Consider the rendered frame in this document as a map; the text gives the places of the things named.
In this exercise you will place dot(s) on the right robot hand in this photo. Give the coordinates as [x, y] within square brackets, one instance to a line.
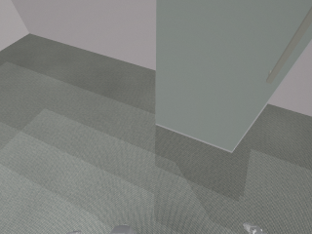
[252, 229]

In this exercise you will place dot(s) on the handle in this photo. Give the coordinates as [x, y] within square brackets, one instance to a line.
[287, 52]

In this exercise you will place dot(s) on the fridge door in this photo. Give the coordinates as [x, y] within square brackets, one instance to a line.
[213, 58]

